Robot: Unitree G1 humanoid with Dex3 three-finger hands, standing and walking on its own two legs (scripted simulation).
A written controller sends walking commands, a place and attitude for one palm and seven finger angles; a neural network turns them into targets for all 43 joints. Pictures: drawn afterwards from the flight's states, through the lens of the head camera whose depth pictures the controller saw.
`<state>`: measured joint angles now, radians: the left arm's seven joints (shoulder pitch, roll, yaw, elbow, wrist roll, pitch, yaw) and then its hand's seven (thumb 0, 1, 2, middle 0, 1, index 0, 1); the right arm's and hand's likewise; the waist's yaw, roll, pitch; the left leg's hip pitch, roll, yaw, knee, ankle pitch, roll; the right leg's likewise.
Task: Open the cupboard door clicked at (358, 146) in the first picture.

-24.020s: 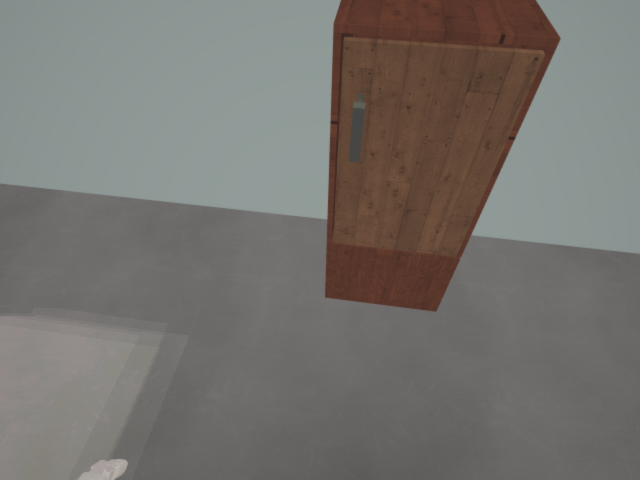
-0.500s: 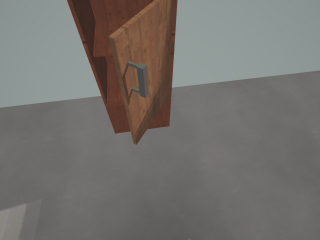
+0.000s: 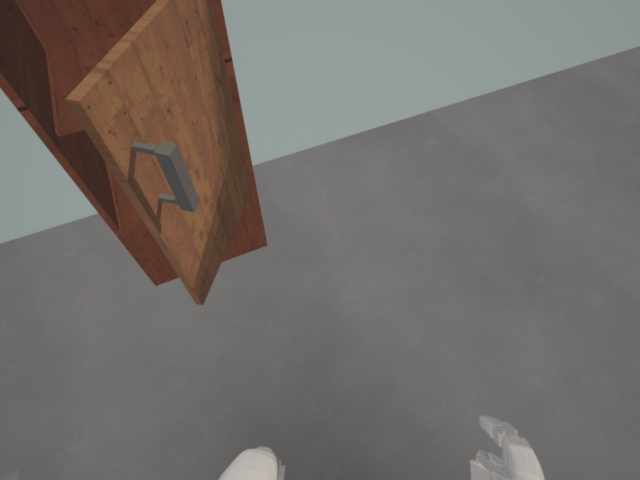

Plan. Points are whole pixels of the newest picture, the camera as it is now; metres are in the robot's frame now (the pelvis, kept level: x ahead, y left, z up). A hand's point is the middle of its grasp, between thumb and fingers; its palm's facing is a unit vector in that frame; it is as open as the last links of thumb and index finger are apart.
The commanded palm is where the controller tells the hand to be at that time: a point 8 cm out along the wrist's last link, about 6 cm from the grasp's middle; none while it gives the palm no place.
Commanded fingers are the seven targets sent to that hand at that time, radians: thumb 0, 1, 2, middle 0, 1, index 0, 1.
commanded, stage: walk to a spot facing it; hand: left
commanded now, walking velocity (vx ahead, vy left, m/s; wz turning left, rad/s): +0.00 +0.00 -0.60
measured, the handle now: (166, 177) +0.51 +0.30 +0.00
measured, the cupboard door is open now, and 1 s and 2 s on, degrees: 53 53 53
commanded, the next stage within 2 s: none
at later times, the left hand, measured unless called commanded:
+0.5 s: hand (227, 411) +0.20 +0.16 -0.16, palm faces -0.33 -0.90 -0.29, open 7.3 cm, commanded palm none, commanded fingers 0.00 0.90 0.90 -0.20 -0.30 -0.20 -0.30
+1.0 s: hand (309, 319) +0.36 +0.06 -0.17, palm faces -0.61 -0.78 -0.13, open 7.3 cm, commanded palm none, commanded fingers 0.00 0.90 0.90 -0.20 -0.30 -0.20 -0.30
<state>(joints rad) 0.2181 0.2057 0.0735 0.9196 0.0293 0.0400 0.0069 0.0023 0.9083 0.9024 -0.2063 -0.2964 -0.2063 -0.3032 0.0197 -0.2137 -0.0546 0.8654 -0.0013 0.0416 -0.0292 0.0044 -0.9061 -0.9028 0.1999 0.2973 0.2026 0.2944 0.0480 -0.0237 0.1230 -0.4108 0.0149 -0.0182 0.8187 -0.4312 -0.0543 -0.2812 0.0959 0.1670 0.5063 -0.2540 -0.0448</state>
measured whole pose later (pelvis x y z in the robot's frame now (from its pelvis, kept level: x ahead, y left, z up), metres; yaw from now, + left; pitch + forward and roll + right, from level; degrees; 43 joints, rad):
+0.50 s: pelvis +0.03 +0.00 -0.01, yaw -19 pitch +1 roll -1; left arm 0.12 0.25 0.06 0.88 0.02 0.02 -0.01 0.00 0.91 0.90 -0.20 -0.30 -0.20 -0.30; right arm 0.24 -0.27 -0.06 0.93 -0.02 0.07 -0.02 0.01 -0.90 -0.90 0.20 0.30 0.20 0.29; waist -0.03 0.04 0.14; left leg -0.41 0.11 0.06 1.05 -0.53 -0.07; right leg -0.31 0.01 -0.02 0.61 -0.33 -0.02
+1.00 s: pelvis +0.17 -0.03 +0.00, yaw -37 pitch +2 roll -2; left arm 0.13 0.22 0.07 0.93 0.04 0.03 -0.06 0.01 0.92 0.90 -0.20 -0.30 -0.20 -0.30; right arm 0.41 -0.14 0.00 0.97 -0.03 -0.07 -0.02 0.00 -0.90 -0.90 0.20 0.30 0.21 0.29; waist -0.01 -0.03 0.08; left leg -0.07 0.09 0.24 0.39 -0.34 0.00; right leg -0.67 -0.05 -0.05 1.16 -0.22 0.00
